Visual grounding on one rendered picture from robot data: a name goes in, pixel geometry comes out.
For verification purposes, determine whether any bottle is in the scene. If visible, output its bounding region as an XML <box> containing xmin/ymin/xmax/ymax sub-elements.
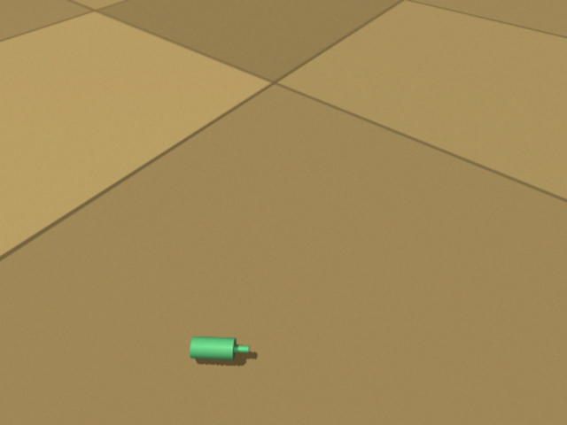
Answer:
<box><xmin>190</xmin><ymin>336</ymin><xmax>250</xmax><ymax>360</ymax></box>

